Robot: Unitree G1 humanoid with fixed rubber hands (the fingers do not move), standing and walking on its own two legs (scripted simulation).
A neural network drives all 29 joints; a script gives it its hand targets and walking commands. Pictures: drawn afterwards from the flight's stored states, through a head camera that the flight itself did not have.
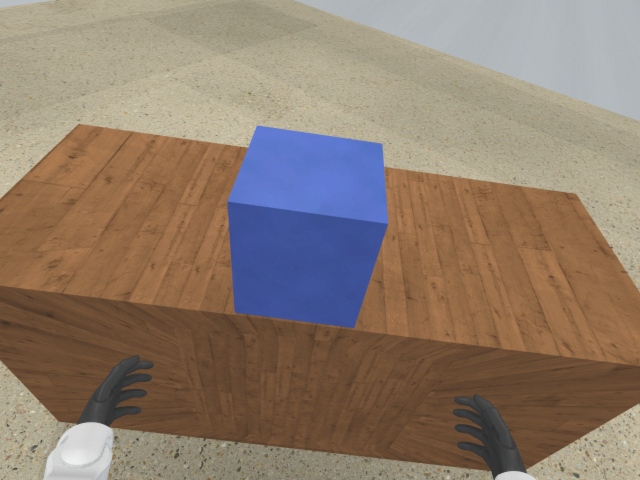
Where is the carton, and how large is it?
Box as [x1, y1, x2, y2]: [227, 125, 387, 327]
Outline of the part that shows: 257,125 227,201 235,312 353,327 387,225 382,145 380,143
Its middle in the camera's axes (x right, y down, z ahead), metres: -0.02 -0.02 +0.66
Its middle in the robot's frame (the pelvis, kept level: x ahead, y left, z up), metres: +0.50 +0.02 +0.02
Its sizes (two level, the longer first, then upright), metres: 0.210 0.200 0.250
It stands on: a pedestal, 0.66 m high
